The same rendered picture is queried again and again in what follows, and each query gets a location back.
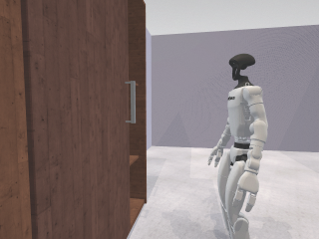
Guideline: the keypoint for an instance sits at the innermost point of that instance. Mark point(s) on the robot left upper arm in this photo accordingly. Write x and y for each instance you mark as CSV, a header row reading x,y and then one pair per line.
x,y
253,95

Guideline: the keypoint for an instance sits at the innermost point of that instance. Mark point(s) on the wardrobe door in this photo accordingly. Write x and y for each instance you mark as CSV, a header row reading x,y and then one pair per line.
x,y
76,65
15,203

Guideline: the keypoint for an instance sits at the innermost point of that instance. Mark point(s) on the robot right hand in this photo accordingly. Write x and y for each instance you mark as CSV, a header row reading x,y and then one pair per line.
x,y
215,151

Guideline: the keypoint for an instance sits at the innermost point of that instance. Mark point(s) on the robot torso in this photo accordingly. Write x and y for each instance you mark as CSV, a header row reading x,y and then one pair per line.
x,y
240,119

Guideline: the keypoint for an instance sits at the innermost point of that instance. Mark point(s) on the robot left hand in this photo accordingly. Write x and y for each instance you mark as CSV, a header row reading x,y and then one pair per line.
x,y
248,182

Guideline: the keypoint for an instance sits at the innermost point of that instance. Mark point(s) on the robot right forearm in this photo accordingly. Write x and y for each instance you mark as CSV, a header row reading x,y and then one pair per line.
x,y
225,137

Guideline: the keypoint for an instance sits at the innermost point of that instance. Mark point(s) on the robot right shin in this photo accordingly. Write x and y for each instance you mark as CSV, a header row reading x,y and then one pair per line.
x,y
226,219

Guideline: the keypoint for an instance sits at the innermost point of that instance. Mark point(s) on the handle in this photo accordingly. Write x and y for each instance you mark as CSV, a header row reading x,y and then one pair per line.
x,y
133,101

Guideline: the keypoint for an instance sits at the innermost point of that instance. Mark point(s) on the robot left forearm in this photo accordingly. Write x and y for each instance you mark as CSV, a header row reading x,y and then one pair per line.
x,y
257,141

